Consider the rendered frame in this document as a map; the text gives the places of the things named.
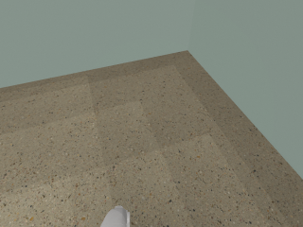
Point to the left robot thigh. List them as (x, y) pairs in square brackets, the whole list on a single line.
[(117, 217)]

